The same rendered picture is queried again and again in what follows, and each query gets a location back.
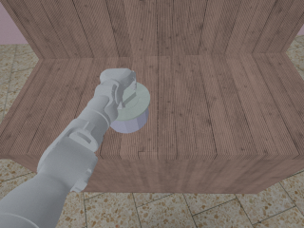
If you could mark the knob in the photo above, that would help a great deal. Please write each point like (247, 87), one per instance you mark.
(128, 95)

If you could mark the left robot upper arm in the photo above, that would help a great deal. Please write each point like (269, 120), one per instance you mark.
(39, 202)

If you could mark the left robot forearm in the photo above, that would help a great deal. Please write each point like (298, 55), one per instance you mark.
(90, 126)

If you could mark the robot left hand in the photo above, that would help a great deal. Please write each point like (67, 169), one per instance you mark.
(125, 76)

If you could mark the lid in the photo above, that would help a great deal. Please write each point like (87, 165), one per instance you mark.
(137, 106)

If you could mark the table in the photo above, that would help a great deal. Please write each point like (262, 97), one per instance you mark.
(226, 111)

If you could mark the pot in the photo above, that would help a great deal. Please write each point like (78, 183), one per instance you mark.
(131, 125)

